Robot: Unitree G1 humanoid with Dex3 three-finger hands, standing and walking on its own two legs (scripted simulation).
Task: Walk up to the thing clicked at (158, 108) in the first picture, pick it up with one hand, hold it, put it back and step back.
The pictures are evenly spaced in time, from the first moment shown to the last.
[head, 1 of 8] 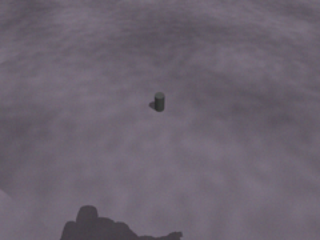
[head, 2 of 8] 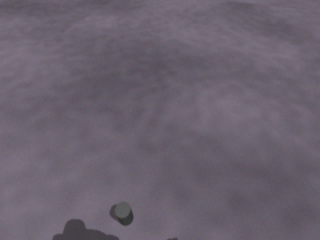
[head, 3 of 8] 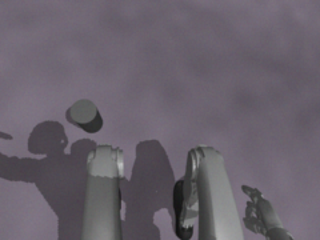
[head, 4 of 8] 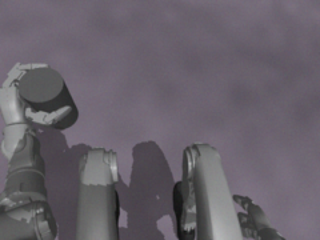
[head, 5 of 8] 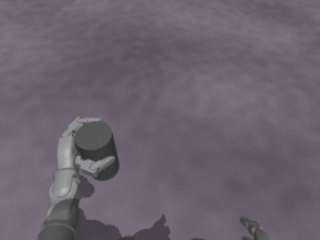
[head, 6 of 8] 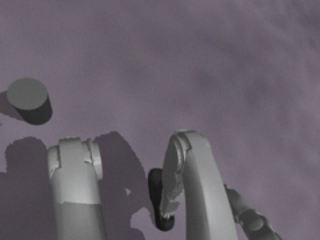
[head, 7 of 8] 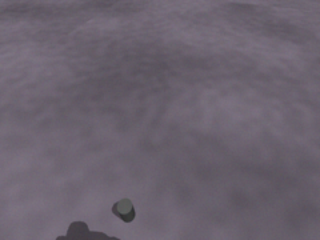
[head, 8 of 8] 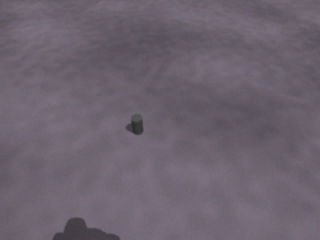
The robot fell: no
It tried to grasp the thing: yes
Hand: left
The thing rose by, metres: 0.68
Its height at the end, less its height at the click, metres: +0.00
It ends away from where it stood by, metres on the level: 0.01
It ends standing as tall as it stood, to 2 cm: yes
